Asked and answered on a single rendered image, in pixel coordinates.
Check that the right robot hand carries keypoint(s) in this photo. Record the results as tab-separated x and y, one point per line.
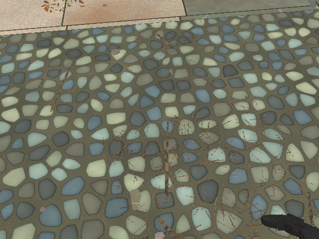
290	224

